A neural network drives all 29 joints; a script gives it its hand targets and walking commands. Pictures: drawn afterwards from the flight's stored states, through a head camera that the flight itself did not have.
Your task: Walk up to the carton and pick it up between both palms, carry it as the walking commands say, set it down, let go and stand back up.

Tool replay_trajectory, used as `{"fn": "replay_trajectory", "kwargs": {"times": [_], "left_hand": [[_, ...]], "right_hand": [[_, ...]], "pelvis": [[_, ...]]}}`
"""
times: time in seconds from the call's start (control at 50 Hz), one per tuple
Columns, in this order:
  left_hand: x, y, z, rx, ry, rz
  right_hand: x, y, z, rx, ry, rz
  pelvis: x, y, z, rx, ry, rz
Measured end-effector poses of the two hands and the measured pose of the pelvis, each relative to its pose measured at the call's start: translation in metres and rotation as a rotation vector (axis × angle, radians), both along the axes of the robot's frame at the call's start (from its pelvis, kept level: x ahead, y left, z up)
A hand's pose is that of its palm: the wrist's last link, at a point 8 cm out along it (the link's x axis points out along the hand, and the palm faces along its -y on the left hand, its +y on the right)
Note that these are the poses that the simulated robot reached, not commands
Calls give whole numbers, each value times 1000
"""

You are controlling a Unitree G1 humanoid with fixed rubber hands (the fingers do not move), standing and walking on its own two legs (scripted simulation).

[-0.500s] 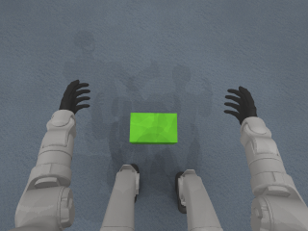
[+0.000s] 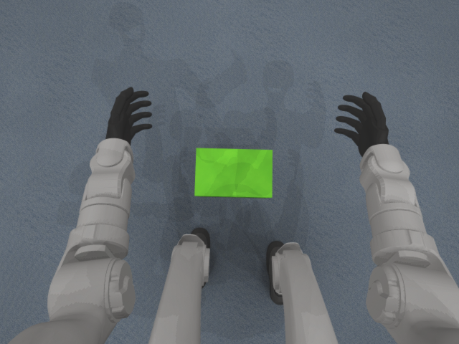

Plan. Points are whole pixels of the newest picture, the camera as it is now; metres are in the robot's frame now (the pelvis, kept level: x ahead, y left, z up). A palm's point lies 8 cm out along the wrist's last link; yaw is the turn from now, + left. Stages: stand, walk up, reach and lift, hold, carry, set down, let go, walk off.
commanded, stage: reach and lift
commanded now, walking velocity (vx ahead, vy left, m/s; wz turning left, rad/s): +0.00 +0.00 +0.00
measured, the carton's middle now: (233, 174) +0.41 +0.03 -0.55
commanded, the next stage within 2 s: none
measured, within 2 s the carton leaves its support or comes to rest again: neither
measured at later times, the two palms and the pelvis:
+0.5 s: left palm (146, 156) +0.42 +0.23 -0.27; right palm (333, 160) +0.43 -0.20 -0.27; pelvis -0.03 -0.01 -0.14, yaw +0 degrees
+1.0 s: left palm (163, 166) +0.41 +0.23 -0.42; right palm (311, 169) +0.43 -0.19 -0.41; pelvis -0.05 +0.00 -0.23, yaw +0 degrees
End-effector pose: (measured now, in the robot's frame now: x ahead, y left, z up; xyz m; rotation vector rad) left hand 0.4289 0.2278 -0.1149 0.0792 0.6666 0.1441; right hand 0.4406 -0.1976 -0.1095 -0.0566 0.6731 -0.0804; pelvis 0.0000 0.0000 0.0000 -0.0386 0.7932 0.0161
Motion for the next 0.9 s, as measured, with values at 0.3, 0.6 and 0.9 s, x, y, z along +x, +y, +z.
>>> {"fn": "replay_trajectory", "kwargs": {"times": [0.3,0.6,0.9], "left_hand": [[-6,-3,-105,-2,12,6],[-9,3,-186,-5,34,24],[-11,-1,-274,-16,76,36]], "right_hand": [[-5,1,-108,0,1,0],[-9,4,-191,-14,19,4],[-12,9,-275,-24,75,3]], "pelvis": [[-14,-8,-92,16,70,-12],[-39,-7,-162,15,20,-15],[-45,-4,-215,8,-33,-13]]}}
